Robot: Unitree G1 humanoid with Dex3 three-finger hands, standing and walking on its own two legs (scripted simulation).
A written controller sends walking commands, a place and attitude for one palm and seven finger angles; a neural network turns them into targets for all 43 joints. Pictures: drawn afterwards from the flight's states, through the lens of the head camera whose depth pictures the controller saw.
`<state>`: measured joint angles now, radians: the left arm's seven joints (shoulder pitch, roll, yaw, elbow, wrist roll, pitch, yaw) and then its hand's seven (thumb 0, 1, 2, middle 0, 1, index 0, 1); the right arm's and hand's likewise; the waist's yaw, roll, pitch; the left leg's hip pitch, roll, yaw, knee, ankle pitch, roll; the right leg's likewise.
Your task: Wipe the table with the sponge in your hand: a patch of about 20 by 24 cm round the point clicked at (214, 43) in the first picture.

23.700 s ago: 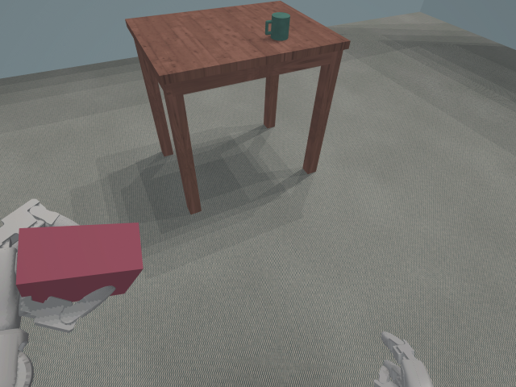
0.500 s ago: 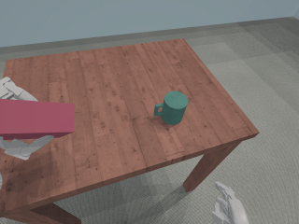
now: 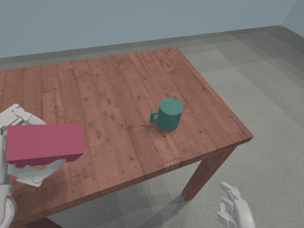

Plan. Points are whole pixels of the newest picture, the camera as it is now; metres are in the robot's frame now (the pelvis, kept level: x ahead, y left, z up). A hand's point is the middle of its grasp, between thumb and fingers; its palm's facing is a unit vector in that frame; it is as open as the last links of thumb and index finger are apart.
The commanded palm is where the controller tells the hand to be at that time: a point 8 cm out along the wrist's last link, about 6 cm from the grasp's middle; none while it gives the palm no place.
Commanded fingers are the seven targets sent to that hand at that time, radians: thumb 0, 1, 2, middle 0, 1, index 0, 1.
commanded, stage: come to a stop and stand still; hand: left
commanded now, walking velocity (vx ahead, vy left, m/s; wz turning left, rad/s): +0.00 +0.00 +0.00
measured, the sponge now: (58, 146) +0.23 +0.22 +0.15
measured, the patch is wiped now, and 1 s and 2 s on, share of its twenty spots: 0.00 0.00 0.00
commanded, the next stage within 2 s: look again from close up in 0.30 s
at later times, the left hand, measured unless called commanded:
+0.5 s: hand (30, 148) +0.22 +0.26 +0.15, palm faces +0.37 -0.86 -0.35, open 9.6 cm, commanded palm +0.16 +0.29 +0.17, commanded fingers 0.00 0.10 1.30 -1.20 -1.60 -1.20 -1.60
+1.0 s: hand (22, 127) +0.25 +0.28 +0.18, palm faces +0.40 -0.78 -0.47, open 9.6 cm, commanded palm +0.16 +0.29 +0.18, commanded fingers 0.00 0.10 1.30 -1.20 -1.60 -1.20 -1.60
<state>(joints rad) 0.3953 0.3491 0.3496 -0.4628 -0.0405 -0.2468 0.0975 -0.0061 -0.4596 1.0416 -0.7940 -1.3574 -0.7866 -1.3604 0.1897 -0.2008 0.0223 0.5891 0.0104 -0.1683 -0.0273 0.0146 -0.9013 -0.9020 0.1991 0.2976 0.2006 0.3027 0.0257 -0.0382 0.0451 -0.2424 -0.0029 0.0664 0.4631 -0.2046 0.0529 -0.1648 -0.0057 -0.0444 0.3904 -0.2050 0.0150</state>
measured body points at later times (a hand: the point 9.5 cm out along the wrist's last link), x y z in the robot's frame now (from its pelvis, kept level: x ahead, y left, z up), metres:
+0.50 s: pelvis +0.00 +0.01 +0.00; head +0.02 +0.04 +0.45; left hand +0.19 +0.30 +0.17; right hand +0.18 -0.21 -0.06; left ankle +0.03 +0.08 -0.74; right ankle +0.00 -0.13 -0.74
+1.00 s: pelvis +0.00 +0.01 -0.01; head +0.00 +0.01 +0.44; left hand +0.22 +0.32 +0.20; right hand +0.20 -0.20 -0.08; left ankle +0.03 +0.08 -0.74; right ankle +0.00 -0.13 -0.74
